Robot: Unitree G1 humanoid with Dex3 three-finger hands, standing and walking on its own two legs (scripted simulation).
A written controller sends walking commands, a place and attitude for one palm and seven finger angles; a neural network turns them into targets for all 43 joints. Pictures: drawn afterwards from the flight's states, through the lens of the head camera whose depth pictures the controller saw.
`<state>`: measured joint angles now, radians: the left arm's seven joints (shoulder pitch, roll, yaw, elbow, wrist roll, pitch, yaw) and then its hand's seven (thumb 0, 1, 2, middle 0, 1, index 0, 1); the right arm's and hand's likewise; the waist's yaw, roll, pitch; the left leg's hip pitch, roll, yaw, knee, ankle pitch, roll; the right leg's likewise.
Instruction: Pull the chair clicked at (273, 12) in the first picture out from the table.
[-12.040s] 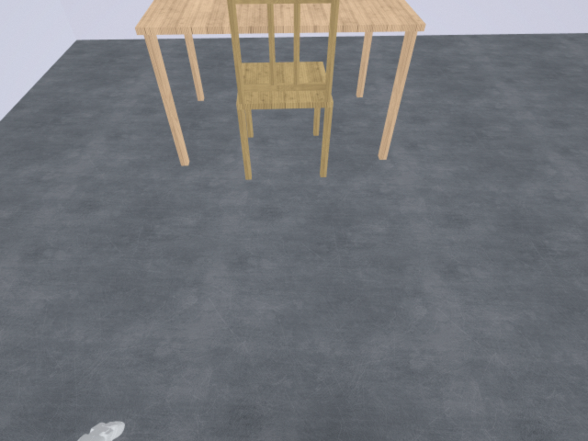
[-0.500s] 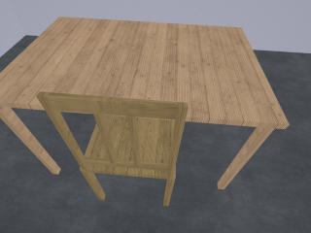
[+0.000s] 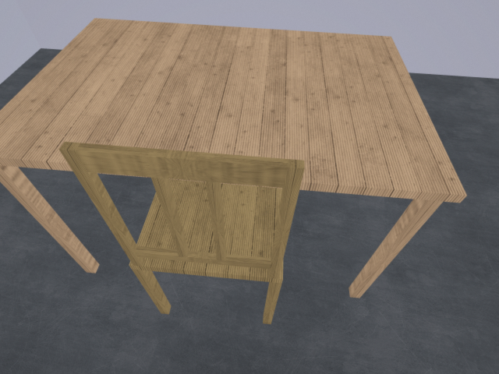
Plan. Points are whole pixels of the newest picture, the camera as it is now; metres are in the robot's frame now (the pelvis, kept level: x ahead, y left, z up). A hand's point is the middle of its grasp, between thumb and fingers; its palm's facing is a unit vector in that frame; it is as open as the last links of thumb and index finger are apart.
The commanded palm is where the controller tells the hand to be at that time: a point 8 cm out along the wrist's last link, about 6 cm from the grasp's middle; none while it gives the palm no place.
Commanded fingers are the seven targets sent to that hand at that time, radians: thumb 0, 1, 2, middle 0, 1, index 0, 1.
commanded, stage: raise the hand toward the chair's back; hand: left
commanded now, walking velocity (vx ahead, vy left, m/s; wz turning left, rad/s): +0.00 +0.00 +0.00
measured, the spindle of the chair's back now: (173, 220) +0.42 +0.20 -0.09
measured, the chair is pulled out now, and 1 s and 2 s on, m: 0.00 0.00 0.00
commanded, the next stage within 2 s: none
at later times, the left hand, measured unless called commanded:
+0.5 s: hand out of the picture +0.12 +0.19 -0.07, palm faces +0.07 -1.00 -0.05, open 10.4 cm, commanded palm +0.12 +0.24 -0.06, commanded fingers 0.00 0.22 0.61 -0.13 -0.19 -0.13 -0.19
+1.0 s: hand (132, 340) +0.17 +0.20 -0.06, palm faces -0.04 -1.00 -0.05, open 14.7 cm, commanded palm +0.15 +0.26 -0.04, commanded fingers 0.00 -0.36 0.36 -0.07 -0.10 -0.07 -0.10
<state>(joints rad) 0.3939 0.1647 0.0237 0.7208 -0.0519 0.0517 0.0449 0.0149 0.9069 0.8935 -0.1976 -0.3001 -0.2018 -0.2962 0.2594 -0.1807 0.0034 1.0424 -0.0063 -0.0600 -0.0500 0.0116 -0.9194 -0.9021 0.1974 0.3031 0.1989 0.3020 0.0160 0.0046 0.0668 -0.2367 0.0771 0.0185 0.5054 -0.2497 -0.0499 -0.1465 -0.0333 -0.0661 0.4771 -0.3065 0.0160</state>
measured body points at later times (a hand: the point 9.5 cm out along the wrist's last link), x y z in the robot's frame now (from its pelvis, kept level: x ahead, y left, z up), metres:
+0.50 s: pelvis -0.06 +0.00 -0.11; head +0.00 +0.02 +0.33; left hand +0.11 +0.24 -0.06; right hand +0.20 -0.21 -0.15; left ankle +0.01 +0.15 -0.74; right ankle -0.03 -0.13 -0.74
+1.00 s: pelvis -0.05 +0.02 -0.10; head +0.02 +0.04 +0.35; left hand +0.17 +0.26 -0.05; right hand +0.14 -0.23 -0.17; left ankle +0.01 +0.15 -0.74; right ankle -0.03 -0.13 -0.74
